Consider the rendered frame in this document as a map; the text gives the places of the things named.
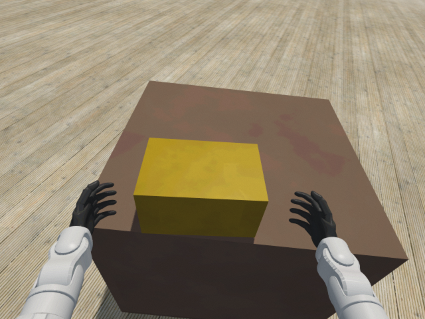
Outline robot left forearm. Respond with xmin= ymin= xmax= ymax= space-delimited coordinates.
xmin=15 ymin=226 xmax=93 ymax=319

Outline robot left hand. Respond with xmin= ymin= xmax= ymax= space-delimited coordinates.
xmin=69 ymin=180 xmax=117 ymax=235

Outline robot right hand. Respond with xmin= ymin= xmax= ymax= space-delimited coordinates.
xmin=289 ymin=191 xmax=338 ymax=247

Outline robot right forearm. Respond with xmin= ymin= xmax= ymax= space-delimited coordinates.
xmin=315 ymin=237 xmax=389 ymax=319

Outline pedestal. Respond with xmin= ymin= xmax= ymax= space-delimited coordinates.
xmin=91 ymin=80 xmax=408 ymax=319

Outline carton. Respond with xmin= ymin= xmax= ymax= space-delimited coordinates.
xmin=133 ymin=138 xmax=268 ymax=237

